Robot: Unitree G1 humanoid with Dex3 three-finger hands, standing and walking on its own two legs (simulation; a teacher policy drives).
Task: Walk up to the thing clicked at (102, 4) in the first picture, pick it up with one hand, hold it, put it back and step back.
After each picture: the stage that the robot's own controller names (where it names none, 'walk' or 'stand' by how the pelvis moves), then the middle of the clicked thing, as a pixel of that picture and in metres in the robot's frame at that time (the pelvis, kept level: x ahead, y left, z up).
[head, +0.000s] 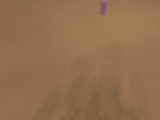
stand; (103, 6) +1.96 -0.32 -0.65
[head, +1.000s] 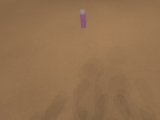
walk; (83, 19) +1.85 +0.07 -0.62
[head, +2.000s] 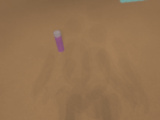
walk; (59, 41) +1.23 +0.29 -0.64
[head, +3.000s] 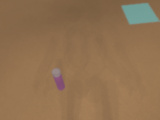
walk; (58, 79) +0.79 +0.27 -0.65
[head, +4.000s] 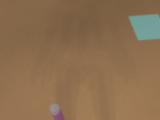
walk; (57, 114) +0.45 +0.24 -0.65
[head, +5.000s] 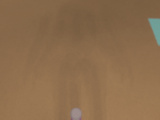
stand; (76, 119) +0.38 +0.03 -0.62
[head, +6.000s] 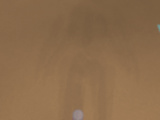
stand; out of the picture +0.39 +0.04 -0.64
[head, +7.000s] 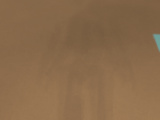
stand; out of the picture +0.35 +0.05 -0.66
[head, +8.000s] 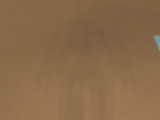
stand; out of the picture +0.35 +0.04 -0.66
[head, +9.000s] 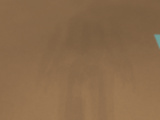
stand; out of the picture +0.35 +0.04 -0.66
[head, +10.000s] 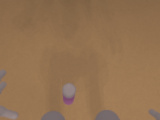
go down; (68, 95) +0.39 +0.04 -0.46
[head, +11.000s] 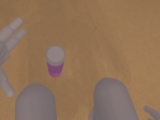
go down; (55, 63) +0.43 +0.08 -0.25
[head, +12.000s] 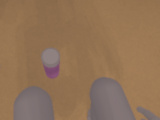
go down; (51, 65) +0.44 +0.08 -0.27
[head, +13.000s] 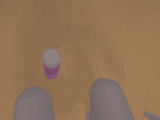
go down; (51, 66) +0.44 +0.07 -0.27
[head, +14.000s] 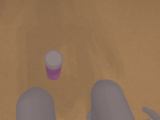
go down; (53, 67) +0.43 +0.07 -0.28
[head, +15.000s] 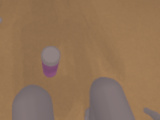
go down; (50, 64) +0.44 +0.08 -0.26
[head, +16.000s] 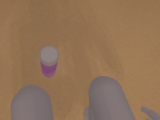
go down; (49, 63) +0.44 +0.08 -0.26
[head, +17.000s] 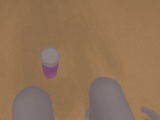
go down; (50, 65) +0.44 +0.08 -0.26
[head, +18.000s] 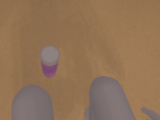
go down; (49, 63) +0.44 +0.08 -0.26
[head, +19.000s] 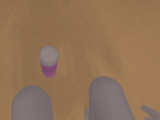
close in; (49, 64) +0.44 +0.08 -0.26
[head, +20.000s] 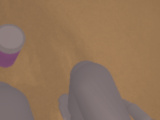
lift; (7, 50) +0.43 +0.12 -0.18
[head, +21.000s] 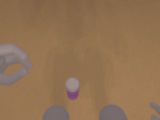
hold; (72, 90) +0.41 +0.05 -0.43
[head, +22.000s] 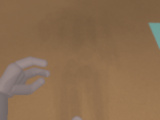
go down; out of the picture +0.36 +0.03 -0.60
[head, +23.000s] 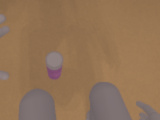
go down; (54, 67) +0.44 +0.06 -0.31
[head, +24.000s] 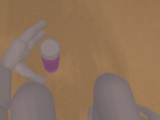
go down; (50, 58) +0.44 +0.09 -0.22
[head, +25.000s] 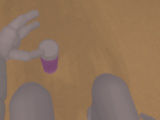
go down; (49, 59) +0.45 +0.09 -0.22
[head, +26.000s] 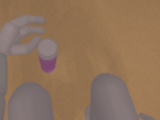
go down; (47, 58) +0.45 +0.09 -0.23
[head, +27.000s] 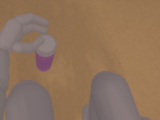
lower; (44, 55) +0.44 +0.10 -0.20
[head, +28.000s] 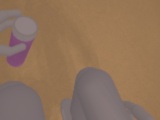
lower; (19, 45) +0.46 +0.11 -0.21
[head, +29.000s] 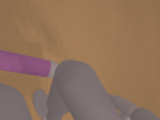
withdraw; (24, 64) +0.38 -0.02 -0.29
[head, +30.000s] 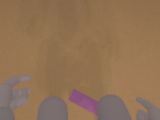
hold; (90, 104) +0.29 -0.06 -0.48
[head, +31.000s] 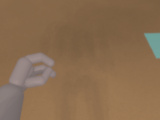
crouch; out of the picture +0.23 -0.09 -0.70
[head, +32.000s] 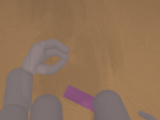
lower; (86, 100) +0.30 -0.07 -0.44
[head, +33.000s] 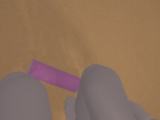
stand; (57, 77) +0.34 -0.03 -0.28
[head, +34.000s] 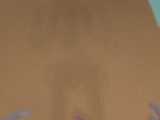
withdraw; out of the picture +0.26 -0.08 -0.60
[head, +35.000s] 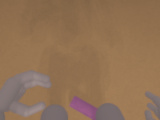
crouch; (90, 111) +0.29 -0.08 -0.51
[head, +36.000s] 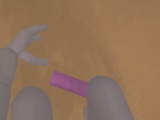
rise; (76, 86) +0.34 -0.05 -0.34
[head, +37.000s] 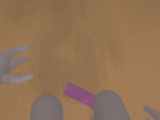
rise; (86, 98) +0.31 -0.07 -0.44
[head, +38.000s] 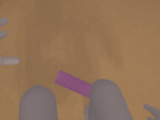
rise; (79, 86) +0.33 -0.07 -0.40
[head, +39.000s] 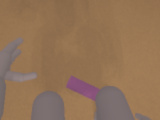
stand; (89, 91) +0.32 -0.07 -0.45
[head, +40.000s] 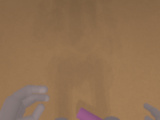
stand; out of the picture +0.28 -0.08 -0.58
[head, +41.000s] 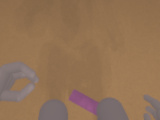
crouch; (90, 104) +0.30 -0.07 -0.49
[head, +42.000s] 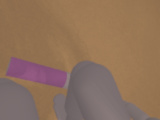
lower; (41, 74) +0.35 -0.01 -0.27
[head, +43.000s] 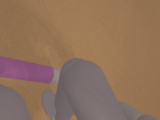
lower; (27, 71) +0.36 -0.01 -0.27
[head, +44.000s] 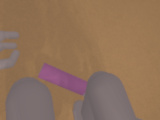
stand; (66, 80) +0.35 -0.02 -0.32
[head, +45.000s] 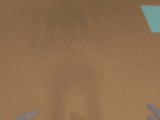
stand; out of the picture +0.27 -0.08 -0.63
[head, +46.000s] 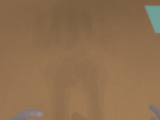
crouch; out of the picture +0.27 -0.08 -0.64
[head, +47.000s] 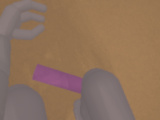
crouch; (62, 80) +0.35 -0.03 -0.30
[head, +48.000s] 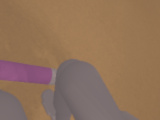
lower; (25, 73) +0.36 +0.00 -0.29
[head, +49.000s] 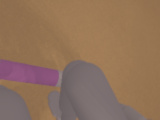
lower; (33, 74) +0.35 +0.00 -0.28
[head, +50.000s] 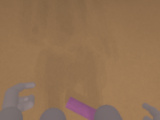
lower; (86, 111) +0.30 -0.06 -0.53
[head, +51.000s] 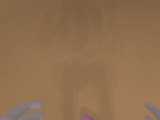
stand; out of the picture +0.27 -0.08 -0.59
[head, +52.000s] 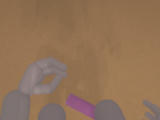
crouch; (87, 108) +0.28 -0.06 -0.50
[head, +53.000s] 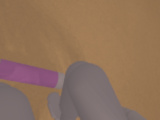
lower; (32, 75) +0.35 +0.00 -0.29
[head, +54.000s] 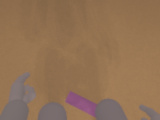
stand; (87, 106) +0.31 -0.06 -0.49
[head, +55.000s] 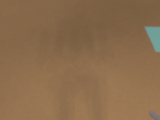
stand; out of the picture +0.25 -0.08 -0.68
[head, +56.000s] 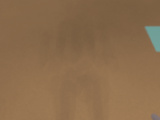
stand; out of the picture +0.24 -0.07 -0.68
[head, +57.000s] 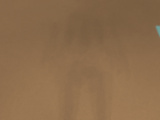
stand; out of the picture +0.25 -0.07 -0.70
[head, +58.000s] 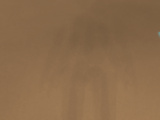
stand; out of the picture +0.24 -0.07 -0.74
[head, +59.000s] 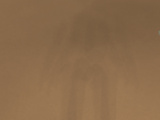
stand; out of the picture +0.22 -0.07 -0.75
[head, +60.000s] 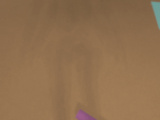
walk; out of the picture +0.28 -0.12 -0.73
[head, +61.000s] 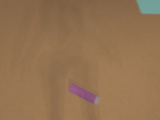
walk; (84, 94) +0.52 -0.05 -0.73
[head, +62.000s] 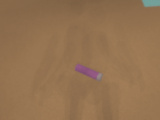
stand; (88, 72) +0.83 +0.04 -0.73
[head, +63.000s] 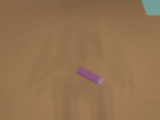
stand; (90, 76) +0.81 -0.07 -0.73
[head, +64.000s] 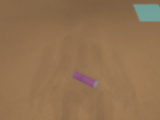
stand; (85, 79) +0.85 -0.03 -0.75
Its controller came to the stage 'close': no
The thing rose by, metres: 0.00
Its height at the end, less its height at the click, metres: -0.09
